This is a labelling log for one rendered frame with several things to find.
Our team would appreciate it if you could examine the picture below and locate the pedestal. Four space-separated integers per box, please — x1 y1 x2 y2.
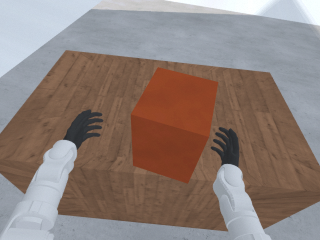
0 50 320 232

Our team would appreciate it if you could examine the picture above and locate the carton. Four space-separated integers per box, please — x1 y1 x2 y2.
130 67 219 184

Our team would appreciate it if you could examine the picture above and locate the robot left forearm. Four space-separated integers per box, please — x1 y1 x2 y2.
0 140 77 240

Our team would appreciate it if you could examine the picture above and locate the left robot hand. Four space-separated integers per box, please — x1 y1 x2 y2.
63 109 104 149

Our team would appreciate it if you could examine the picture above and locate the robot left upper arm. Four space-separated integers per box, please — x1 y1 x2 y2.
2 227 55 240

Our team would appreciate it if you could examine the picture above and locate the right robot hand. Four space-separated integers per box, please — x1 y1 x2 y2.
211 127 240 167

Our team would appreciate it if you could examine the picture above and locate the robot right forearm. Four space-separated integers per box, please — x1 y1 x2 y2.
213 164 271 240

